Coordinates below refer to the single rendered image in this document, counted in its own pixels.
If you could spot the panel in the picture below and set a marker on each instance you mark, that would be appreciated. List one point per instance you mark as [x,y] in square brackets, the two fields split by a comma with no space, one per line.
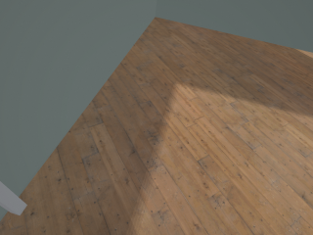
[10,201]

